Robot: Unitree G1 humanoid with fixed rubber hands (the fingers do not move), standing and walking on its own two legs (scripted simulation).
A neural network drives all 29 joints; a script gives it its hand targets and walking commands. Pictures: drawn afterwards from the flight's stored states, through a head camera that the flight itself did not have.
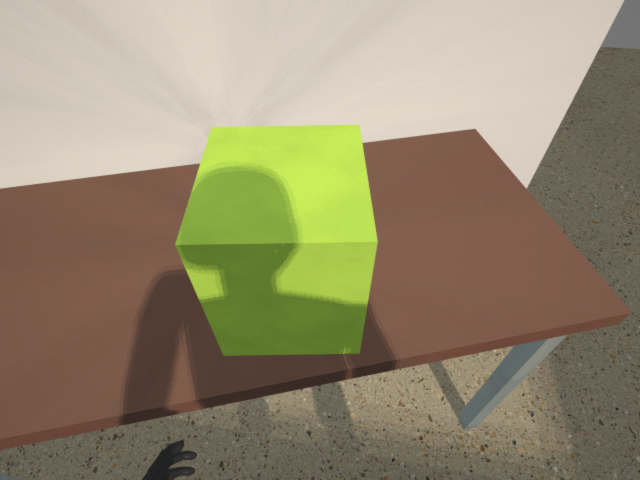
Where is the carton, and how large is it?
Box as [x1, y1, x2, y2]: [175, 125, 377, 355]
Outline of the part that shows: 359,125 211,127 175,245 223,355 359,353 377,242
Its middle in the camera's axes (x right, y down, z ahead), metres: -0.04 +0.01 +0.54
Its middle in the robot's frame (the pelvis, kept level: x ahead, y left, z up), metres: +0.41 +0.07 +0.06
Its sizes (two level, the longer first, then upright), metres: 0.210 0.200 0.250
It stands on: a table, 0.69 m high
